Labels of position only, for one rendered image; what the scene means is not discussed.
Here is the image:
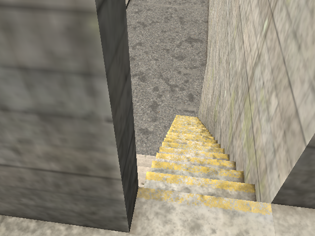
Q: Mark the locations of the stairs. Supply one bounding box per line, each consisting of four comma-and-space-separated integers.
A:
144, 115, 257, 202

